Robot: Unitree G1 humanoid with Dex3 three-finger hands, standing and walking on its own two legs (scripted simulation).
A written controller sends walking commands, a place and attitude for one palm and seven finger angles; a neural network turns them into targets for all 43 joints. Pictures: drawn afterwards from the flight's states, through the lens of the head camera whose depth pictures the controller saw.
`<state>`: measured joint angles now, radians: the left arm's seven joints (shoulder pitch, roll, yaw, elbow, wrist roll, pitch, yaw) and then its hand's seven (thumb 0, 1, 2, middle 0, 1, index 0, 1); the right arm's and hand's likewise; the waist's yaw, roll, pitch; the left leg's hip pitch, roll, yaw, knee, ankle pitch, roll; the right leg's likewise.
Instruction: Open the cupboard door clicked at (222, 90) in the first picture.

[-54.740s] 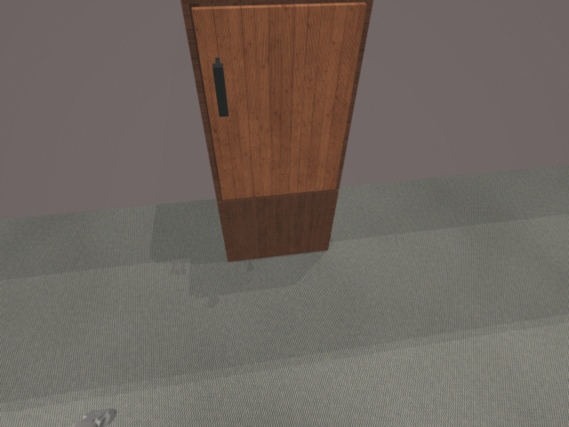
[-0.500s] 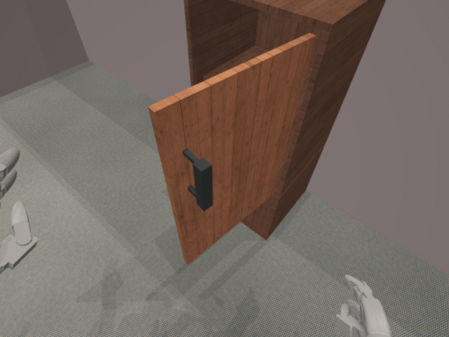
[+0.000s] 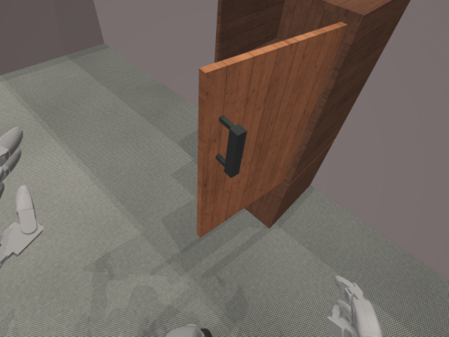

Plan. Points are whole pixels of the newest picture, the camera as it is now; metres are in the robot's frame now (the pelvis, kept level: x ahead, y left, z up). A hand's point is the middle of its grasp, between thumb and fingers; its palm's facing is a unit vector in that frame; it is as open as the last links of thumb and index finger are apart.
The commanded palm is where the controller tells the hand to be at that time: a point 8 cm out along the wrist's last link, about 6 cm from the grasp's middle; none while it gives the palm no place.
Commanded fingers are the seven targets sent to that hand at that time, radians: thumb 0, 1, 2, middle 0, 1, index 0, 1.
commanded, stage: step back with the hand held close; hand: left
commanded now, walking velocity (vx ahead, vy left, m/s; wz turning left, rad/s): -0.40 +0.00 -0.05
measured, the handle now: (228, 146) +0.47 +0.03 +0.07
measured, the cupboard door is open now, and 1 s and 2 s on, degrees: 82 82 82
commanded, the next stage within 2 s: stop stepping back and stand still in 0.14 s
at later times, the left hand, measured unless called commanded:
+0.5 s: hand out of the picture +0.12 +0.31 +0.17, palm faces +0.37 -0.89 -0.28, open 7.4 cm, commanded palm +0.04 +0.35 +0.19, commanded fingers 0.00 0.90 0.90 -0.20 -0.30 -0.20 -0.30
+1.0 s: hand out of the picture -0.01 +0.36 +0.19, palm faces +0.30 -0.87 -0.40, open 7.5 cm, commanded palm -0.06 +0.42 +0.19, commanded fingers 0.00 0.90 0.90 -0.20 -0.30 -0.20 -0.30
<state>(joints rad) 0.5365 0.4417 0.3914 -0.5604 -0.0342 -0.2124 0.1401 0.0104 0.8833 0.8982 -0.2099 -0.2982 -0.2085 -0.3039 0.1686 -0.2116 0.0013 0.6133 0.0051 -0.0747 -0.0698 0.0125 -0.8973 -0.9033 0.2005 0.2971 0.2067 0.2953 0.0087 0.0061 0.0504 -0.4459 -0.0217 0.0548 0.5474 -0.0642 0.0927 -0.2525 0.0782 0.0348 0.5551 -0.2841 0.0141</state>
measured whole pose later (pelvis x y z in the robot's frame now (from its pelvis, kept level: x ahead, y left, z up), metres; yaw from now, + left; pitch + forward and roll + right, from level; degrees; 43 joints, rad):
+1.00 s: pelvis -0.24 +0.13 +0.02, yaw -6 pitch -1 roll -3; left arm 0.55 0.41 0.41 -0.56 -0.03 -0.16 0.13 0.01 0.89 0.90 -0.20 -0.30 -0.20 -0.30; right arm 0.29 -0.11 0.03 0.65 -0.03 -0.10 -0.03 0.01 -0.90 -0.90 0.20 0.30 0.21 0.30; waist -0.04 -0.02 -0.04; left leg -0.33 0.10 0.01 0.50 -0.22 -0.02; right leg -0.35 0.04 -0.14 0.86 -0.50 -0.02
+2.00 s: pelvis -0.25 +0.15 +0.00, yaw -3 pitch +2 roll +0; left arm 0.31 0.37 0.13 0.13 0.02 -0.05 0.02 0.00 0.89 0.90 -0.20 -0.30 -0.20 -0.30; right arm 0.12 -0.33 -0.02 0.74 0.00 -0.05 0.01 0.01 -0.90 -0.90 0.20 0.30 0.20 0.29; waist -0.01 0.09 -0.03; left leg -0.36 0.00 0.04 0.59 -0.26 0.02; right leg -0.29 -0.01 -0.08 0.60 -0.35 -0.02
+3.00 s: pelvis -0.27 +0.16 +0.02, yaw -3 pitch -2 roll +0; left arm 0.13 0.25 0.01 1.13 0.01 -0.02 0.01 0.00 0.90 0.90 -0.20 -0.30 -0.20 -0.30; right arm 0.14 -0.28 -0.02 1.14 -0.02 0.00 0.00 0.00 -0.90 -0.90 0.20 0.30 0.20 0.29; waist -0.02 0.03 0.06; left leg -0.19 -0.01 0.04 0.34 -0.12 0.03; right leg -0.13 -0.01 -0.08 0.37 -0.21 -0.01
